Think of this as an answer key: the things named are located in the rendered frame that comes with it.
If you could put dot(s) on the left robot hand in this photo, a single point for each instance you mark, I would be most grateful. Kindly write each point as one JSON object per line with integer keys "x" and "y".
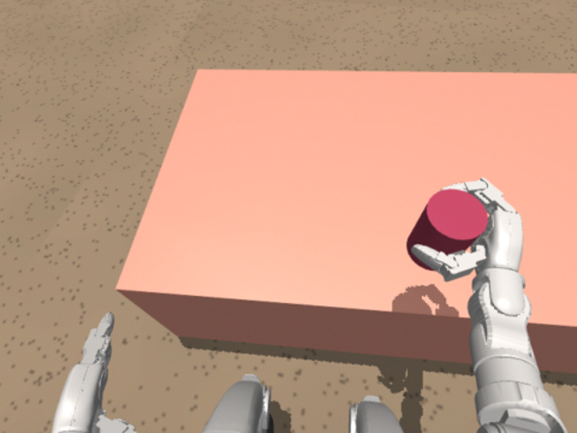
{"x": 80, "y": 404}

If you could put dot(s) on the right robot hand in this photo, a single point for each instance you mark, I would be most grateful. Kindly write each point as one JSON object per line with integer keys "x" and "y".
{"x": 499, "y": 245}

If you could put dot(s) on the right robot arm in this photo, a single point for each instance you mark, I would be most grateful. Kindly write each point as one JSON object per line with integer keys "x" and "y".
{"x": 511, "y": 397}

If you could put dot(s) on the can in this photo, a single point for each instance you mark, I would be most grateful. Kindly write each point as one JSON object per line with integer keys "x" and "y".
{"x": 451, "y": 221}

